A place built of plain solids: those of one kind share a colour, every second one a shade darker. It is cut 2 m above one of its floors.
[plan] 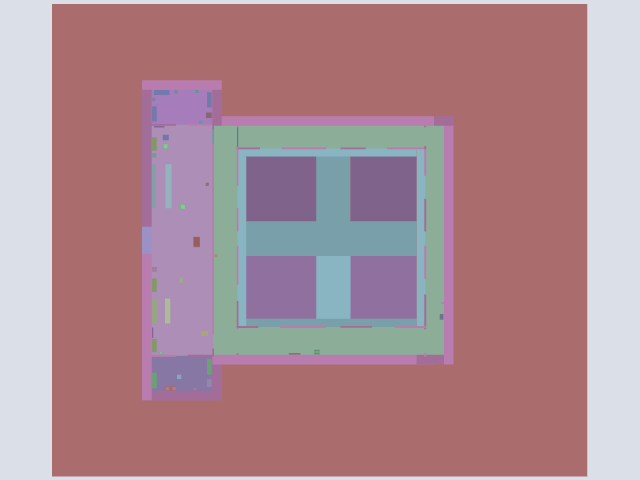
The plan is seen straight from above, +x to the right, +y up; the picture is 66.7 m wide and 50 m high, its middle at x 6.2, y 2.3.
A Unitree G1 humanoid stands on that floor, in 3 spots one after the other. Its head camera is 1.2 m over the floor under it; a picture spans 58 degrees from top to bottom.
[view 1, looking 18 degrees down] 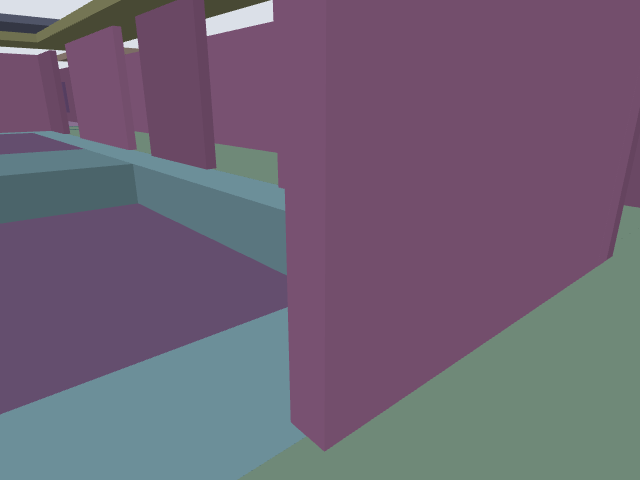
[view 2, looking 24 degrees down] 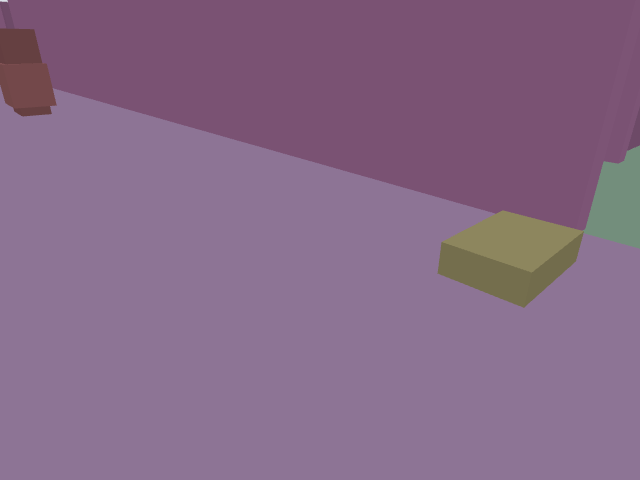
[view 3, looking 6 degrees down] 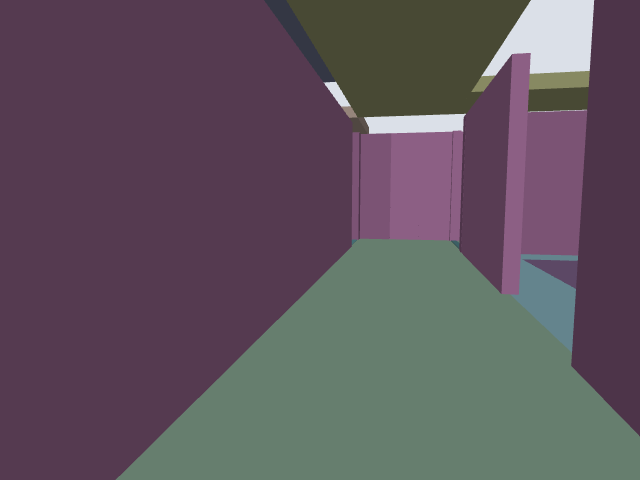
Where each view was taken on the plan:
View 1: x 18.19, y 8.17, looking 139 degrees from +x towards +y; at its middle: wall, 1.32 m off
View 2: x -8.19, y -8.43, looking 49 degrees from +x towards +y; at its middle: floor_foyer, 2.95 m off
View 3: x -3.66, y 2.44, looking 101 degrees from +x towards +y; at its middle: wall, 6.20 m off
